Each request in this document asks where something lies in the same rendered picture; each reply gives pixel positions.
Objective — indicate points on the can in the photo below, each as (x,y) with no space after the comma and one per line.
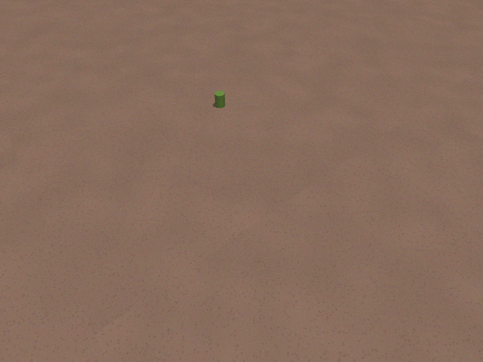
(219,99)

